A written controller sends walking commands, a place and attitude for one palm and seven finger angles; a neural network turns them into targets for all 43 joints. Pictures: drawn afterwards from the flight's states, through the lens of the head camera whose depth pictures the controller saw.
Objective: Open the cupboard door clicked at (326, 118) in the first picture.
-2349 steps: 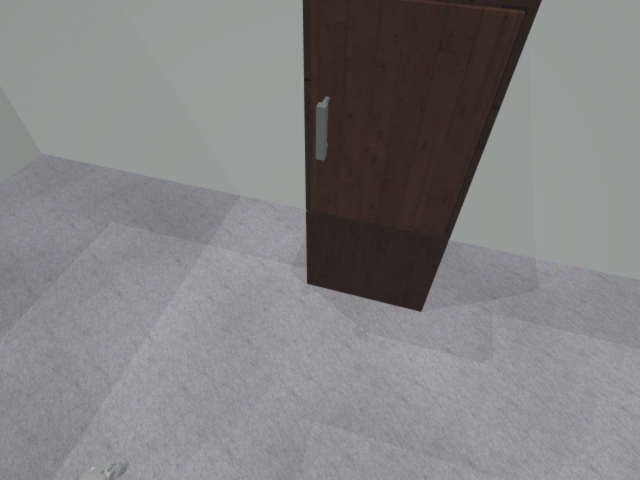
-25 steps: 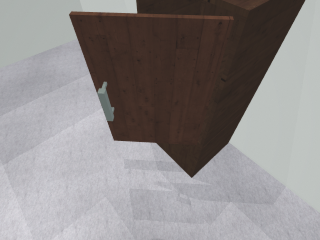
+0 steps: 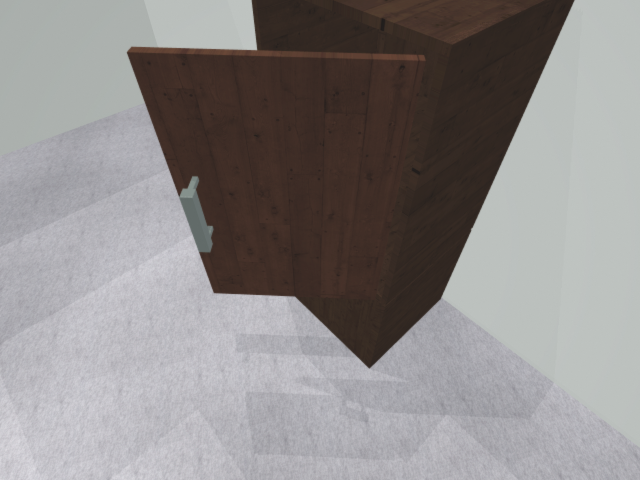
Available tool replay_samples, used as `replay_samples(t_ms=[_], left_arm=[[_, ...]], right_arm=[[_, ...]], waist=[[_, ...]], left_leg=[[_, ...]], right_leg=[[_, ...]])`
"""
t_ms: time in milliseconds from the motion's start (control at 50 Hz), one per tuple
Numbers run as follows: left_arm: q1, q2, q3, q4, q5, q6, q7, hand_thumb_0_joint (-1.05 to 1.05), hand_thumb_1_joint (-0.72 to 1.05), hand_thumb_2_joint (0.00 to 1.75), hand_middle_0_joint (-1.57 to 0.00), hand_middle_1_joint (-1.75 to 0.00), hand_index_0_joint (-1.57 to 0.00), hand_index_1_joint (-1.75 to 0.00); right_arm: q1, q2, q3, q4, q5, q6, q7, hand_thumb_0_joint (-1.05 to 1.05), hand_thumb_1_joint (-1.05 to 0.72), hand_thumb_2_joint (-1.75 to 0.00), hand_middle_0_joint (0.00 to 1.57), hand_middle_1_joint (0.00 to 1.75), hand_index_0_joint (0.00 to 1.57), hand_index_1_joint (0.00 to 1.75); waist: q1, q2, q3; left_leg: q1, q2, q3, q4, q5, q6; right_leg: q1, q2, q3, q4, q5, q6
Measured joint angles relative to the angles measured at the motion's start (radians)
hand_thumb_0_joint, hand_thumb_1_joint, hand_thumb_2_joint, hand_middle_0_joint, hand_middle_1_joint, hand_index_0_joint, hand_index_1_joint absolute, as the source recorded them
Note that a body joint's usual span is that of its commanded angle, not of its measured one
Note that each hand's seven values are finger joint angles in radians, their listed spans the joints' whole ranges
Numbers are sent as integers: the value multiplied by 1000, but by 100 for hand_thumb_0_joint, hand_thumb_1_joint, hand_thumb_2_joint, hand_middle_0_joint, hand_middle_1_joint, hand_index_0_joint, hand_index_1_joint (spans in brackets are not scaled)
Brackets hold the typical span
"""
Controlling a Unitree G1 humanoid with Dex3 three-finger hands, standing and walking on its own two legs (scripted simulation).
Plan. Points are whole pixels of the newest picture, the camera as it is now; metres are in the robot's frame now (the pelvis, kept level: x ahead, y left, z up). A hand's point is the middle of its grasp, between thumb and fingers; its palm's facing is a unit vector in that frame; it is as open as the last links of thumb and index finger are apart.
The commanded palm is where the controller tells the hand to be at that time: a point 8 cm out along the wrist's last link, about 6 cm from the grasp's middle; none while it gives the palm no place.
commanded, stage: come to a stop and stand still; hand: left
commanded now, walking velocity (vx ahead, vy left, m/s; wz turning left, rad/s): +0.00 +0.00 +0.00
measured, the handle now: (200, 215) +0.56 +0.26 -0.04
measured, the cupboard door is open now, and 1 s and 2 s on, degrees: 45 45 45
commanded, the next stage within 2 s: look again from close up in 0.32 s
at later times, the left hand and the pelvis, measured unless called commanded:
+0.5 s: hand out of the picture -0.02 +0.17 -0.17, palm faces +0.03 -0.97 -0.22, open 7.4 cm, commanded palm none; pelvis -0.02 -0.01 +0.00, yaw +2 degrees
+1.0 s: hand out of the picture +0.04 +0.26 -0.15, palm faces +0.05 -0.95 -0.30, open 7.4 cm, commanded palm none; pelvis -0.03 +0.03 +0.00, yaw +2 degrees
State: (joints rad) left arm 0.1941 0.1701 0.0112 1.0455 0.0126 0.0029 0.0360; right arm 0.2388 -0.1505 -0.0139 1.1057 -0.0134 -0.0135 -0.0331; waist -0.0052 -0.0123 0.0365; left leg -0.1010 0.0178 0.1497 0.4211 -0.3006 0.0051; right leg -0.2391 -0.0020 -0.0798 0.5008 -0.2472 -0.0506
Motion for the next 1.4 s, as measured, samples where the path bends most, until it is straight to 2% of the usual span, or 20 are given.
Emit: replay_samples(t_ms=[420,480,540,620,720,900,1080,1200,1400], left_arm=[[98,2,-6,75,-3,-12,-12,0,91,90,-20,-30,-20,-29],[101,9,-17,43,2,-21,-13,0,91,90,-20,-30,-20,-29],[102,12,-11,22,6,-22,-12,0,90,90,-20,-30,-20,-29],[87,31,6,5,8,-24,-10,0,90,90,-21,-30,-20,-30],[52,66,15,-12,4,-27,-11,0,90,90,-20,-30,-20,-29],[-3,104,9,-25,2,-22,-22,0,91,90,-20,-30,-20,-29],[1,120,1,-7,4,-12,-26,0,91,90,-20,-30,-20,-29],[46,97,-6,13,7,3,-17,0,91,90,-20,-30,-20,-29],[186,3,-4,43,10,13,-25,0,91,90,-20,-30,-20,-29]], right_arm=[[82,-3,15,55,0,0,12,1,-91,-90,20,30,20,30],[84,-13,9,9,-5,3,20,1,-90,-90,20,30,20,30],[85,-37,-10,-19,-4,1,16,1,-90,-90,20,30,20,30],[76,-66,-25,-39,-3,2,17,1,-90,-90,20,30,20,30],[45,-88,-22,-59,-4,-8,17,1,-90,-90,20,30,20,30],[-31,-121,-4,-77,-7,-13,22,1,-90,-90,20,30,20,30],[-63,-134,8,-63,-6,-8,32,1,-90,-90,20,30,20,30],[-37,-119,14,-40,-10,9,32,1,-90,-90,20,30,20,30],[97,-33,21,1,-5,17,33,1,-90,-90,20,30,20,30]], waist=[[8,8,-3],[-10,9,8],[-20,28,-12],[-22,33,-47],[-13,13,-62],[-2,11,-46],[6,12,-29],[12,9,-39],[16,0,-39]], left_leg=[[-9,22,-25,-43,55,-16],[-42,19,-39,2,42,-15],[-77,25,-56,67,8,-9],[-88,25,-68,104,-15,-6],[-61,12,-56,83,-10,7],[-25,-18,-36,26,25,32],[-10,-40,-28,-21,59,50],[-15,-46,-24,-14,50,55],[-30,-46,-9,76,-40,80]], right_leg=[[25,25,-28,-99,71,-23],[0,16,-42,-58,54,-23],[-12,16,-57,-32,36,-23],[-10,13,-68,-16,22,-18],[6,2,-56,-20,25,-4],[27,-22,-34,-52,58,23],[37,-40,-26,-89,90,41],[33,-45,-20,-85,86,51],[14,-49,1,-3,10,62]])
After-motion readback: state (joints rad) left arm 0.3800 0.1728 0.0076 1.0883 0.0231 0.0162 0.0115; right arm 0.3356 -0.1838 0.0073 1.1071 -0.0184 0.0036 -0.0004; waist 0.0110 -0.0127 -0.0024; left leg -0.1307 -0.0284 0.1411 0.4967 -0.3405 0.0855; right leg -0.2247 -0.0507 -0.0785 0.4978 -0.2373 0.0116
